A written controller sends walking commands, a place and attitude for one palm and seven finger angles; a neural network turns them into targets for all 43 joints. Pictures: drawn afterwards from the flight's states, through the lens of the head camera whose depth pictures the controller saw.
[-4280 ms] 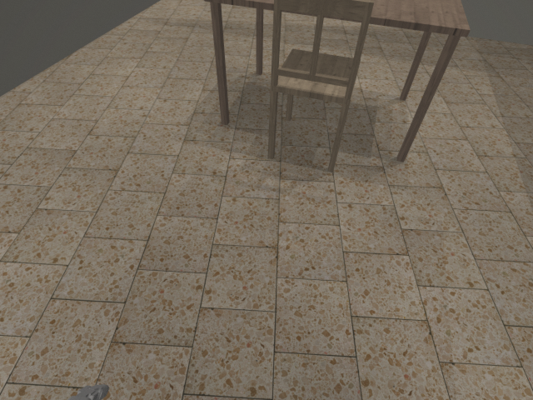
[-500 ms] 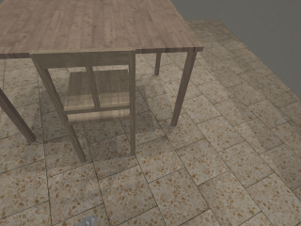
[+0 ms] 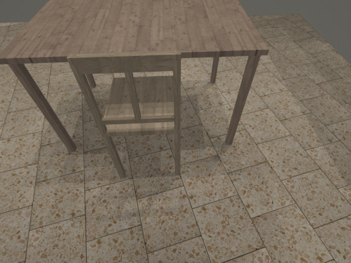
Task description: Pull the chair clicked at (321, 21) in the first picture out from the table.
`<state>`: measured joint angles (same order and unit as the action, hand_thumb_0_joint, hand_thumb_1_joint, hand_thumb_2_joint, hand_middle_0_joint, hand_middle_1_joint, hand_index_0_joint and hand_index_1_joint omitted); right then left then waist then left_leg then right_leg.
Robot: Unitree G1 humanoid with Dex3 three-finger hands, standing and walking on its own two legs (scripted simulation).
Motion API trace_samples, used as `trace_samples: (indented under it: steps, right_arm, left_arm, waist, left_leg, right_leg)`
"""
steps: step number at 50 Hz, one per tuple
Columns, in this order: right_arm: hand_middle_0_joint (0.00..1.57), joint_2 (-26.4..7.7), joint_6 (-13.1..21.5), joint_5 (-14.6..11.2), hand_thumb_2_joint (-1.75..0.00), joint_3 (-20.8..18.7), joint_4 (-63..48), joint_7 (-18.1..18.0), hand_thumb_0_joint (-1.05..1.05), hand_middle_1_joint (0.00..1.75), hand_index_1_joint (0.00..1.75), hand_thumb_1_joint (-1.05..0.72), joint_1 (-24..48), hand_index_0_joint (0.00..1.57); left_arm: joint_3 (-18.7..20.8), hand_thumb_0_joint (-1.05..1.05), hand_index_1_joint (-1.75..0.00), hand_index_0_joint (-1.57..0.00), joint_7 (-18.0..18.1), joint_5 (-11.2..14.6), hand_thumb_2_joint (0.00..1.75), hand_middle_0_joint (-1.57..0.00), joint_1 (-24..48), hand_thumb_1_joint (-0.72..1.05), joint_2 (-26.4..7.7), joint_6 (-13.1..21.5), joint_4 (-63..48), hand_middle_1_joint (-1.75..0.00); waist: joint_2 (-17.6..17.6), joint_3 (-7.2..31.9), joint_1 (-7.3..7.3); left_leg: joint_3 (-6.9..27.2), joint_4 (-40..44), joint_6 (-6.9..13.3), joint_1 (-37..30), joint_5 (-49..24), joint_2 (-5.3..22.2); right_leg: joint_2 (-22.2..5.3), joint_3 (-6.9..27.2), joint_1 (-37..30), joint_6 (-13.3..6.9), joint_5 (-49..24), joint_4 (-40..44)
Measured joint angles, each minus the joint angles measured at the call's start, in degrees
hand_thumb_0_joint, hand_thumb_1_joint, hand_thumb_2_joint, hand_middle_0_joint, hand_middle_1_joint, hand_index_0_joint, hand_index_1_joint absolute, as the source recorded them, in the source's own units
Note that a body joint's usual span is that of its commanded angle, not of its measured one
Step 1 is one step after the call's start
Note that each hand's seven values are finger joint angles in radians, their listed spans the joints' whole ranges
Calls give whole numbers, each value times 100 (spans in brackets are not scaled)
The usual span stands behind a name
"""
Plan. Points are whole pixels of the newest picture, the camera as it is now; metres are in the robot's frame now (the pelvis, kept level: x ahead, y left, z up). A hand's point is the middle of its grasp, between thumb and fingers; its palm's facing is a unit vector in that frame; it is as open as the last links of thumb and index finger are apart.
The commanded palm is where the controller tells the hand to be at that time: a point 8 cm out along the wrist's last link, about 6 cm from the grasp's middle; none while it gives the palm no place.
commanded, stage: take the last steps up to it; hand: left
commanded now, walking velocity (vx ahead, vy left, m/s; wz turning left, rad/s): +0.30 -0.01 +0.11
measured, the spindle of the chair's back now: (133, 96) +0.73 +0.21 -0.10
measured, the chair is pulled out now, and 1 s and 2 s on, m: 0.00 0.00 0.00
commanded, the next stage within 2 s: come to a stop and stand still in 1.00 s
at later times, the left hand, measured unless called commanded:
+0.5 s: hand out of the picture -0.07 +0.17 -0.18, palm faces +0.18 -0.98 -0.12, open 7.4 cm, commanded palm none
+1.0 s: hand (124, 191) +0.35 +0.18 -0.17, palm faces +0.01 -0.98 -0.22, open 7.4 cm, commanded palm none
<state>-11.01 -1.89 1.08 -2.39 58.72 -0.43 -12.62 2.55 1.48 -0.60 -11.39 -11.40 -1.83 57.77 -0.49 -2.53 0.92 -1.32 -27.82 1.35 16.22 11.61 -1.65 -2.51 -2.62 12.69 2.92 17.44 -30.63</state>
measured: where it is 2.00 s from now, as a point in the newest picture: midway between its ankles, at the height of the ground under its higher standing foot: (183, 260)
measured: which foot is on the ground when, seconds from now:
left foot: down 0.00-0.02, up 0.04-0.44, down 0.46-0.94, up 0.96-1.00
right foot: down 0.00-0.46, up 0.48-0.90, down 0.92-1.00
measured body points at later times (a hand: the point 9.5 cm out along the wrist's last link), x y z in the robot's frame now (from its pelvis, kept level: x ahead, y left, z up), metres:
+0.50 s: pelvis +0.06 +0.03 +0.00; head +0.08 +0.05 +0.44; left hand -0.07 +0.23 -0.16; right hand +0.14 -0.20 -0.15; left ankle +0.05 +0.14 -0.74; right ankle -0.01 -0.11 -0.72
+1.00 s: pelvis +0.23 +0.00 -0.01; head +0.26 -0.02 +0.43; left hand +0.34 +0.23 -0.15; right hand +0.15 -0.21 -0.18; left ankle +0.08 +0.13 -0.67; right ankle +0.31 -0.08 -0.74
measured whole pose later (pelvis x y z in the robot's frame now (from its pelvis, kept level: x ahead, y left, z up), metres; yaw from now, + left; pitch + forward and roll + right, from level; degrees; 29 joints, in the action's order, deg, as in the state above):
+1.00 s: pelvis +0.23 +0.00 -0.01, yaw +2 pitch -1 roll +1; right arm -7.7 1.1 0.8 -1.7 66.5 -0.4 -23.0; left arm 2.9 -0.7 -1.0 -5.9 -10.0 3.5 56.8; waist -1.5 -5.4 2.9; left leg -3.2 -57.4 1.1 11.2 28.9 4.4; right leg -1.6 -7.8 22.6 -4.0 13.1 -37.1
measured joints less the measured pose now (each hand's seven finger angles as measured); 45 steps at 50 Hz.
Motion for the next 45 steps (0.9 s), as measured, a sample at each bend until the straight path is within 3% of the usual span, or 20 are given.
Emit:
trace_samples:
  steps: [2,4,8,11,17,20,23,27,29,32,38,45]
  right_arm:
    - [20,-87,-48,-33,-90,-32,42,10,1,30,30,-90,23,20]
    - [20,-123,-113,4,-90,-67,49,38,1,30,30,-91,-29,20]
    - [20,-125,-71,72,-90,-103,106,128,1,30,30,-91,-72,20]
    - [20,-131,-7,88,-90,-131,124,158,1,30,30,-91,-121,20]
    - [20,-98,12,73,-90,-118,205,181,1,30,30,-91,-100,20]
    - [19,-24,81,54,-90,-71,190,183,1,30,30,-91,9,20]
    - [20,44,275,40,-90,-7,108,157,1,30,30,-91,82,20]
    - [20,269,494,49,-90,12,21,23,0,30,30,-92,81,20]
    - [20,260,549,37,-90,5,17,-54,0,30,30,-94,-44,20]
    - [20,261,594,30,-90,46,139,-96,-1,30,30,-94,-298,20]
    - [20,378,568,37,-90,116,465,-93,0,30,30,-92,-836,20]
    - [20,393,461,88,-90,91,698,-47,0,30,30,-91,-1221,20]
  left_arm:
    - [-56,0,-30,-20,13,-39,90,-20,-17,91,157,90,31,-30]
    - [-125,0,-30,-20,-21,-61,90,-20,-134,91,271,123,4,-30]
    - [-104,0,-30,-20,-19,-59,90,-21,-445,93,318,271,47,-30]
    - [-118,0,-30,-20,-67,-69,90,-21,-687,93,335,367,146,-30]
    - [-120,0,-30,-20,-116,-128,90,-21,-1129,91,400,438,402,-30]
    - [-101,0,-30,-20,-137,-140,90,-21,-1317,91,387,414,565,-30]
    - [-74,0,-30,-20,-161,-97,90,-21,-1515,91,372,349,741,-30]
    - [-36,0,-30,-20,-187,-103,90,-21,-1445,91,275,152,926,-30]
    - [0,0,-30,-20,-209,-122,90,-20,-1289,91,219,133,916,-30]
    - [57,0,-30,-20,-231,-123,90,-20,-926,91,102,173,752,-30]
    - [107,0,-30,-20,-248,-101,90,-20,-134,91,-37,196,323,-30]
    - [77,0,-30,-20,-280,-74,90,-20,487,91,18,269,-14,-30]
  waist:
    - [-174,25,-11]
    - [-218,141,-15]
    - [-151,261,-84]
    - [-146,281,-92]
    - [-75,211,-256]
    - [32,134,-373]
    - [83,94,-400]
    - [317,27,-297]
    - [328,62,-200]
    - [341,72,-135]
    - [331,48,-45]
    - [99,-106,253]
  left_leg:
    - [108,-450,-86,158,507,66]
    - [153,-1217,-115,400,1125,56]
    - [107,-2523,-149,778,839,240]
    - [70,-2819,-199,893,526,442]
    - [-121,-2046,-210,744,668,671]
    - [-250,-1297,-146,501,807,636]
    - [-409,-287,-87,13,469,568]
    - [-656,-391,7,-209,603,443]
    - [-707,-66,2,-485,568,409]
    - [-737,474,17,-905,433,337]
    - [-776,1028,-64,-1534,480,259]
    - [-833,608,-356,-1923,1199,436]
  right_leg:
    - [87,-118,-84,-261,4,82]
    - [67,-235,-176,-390,-4,176]
    - [68,-341,-456,-433,-220,662]
    - [94,-452,-609,-445,-294,902]
    - [58,-595,-790,-373,-233,1078]
    - [-16,-583,-817,-276,-101,989]
    - [-78,-543,-709,-135,261,502]
    - [-187,-166,264,-326,963,-1844]
    - [-195,-138,775,-339,684,-2684]
    - [-263,-132,1345,-267,128,-3083]
    - [-356,-138,1867,-200,-412,-2402]
    - [-173,-342,1373,-442,-491,-607]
